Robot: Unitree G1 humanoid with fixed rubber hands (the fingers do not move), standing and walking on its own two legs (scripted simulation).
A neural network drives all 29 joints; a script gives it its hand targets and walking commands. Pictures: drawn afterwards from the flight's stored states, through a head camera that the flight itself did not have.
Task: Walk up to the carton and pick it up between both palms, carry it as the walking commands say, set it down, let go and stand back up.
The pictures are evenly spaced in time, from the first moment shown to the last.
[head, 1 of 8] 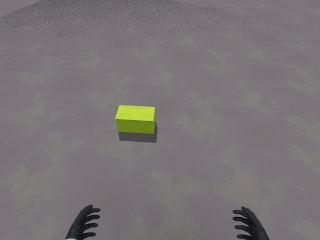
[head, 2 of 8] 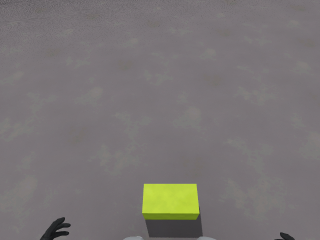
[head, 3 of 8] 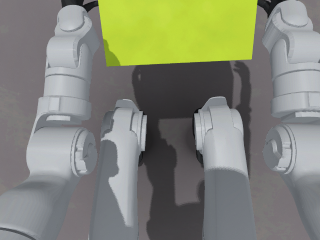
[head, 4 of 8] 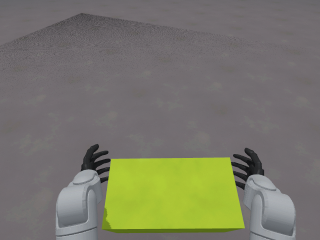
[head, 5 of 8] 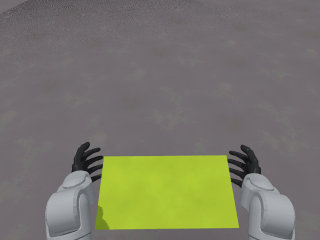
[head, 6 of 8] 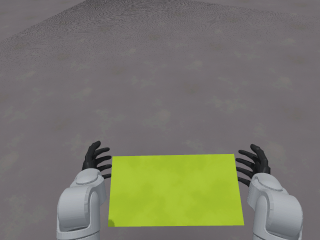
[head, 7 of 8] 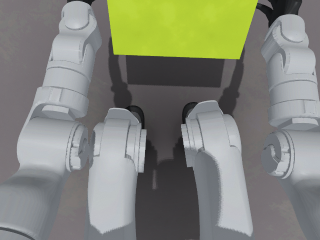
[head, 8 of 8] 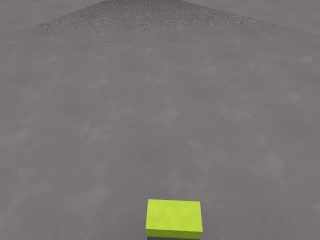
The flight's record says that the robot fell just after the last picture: no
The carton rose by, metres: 0.70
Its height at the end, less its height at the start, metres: +0.00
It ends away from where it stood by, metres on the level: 1.81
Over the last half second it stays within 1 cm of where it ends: yes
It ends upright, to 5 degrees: yes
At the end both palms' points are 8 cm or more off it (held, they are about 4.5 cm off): yes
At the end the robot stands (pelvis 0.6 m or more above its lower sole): yes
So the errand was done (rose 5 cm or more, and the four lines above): yes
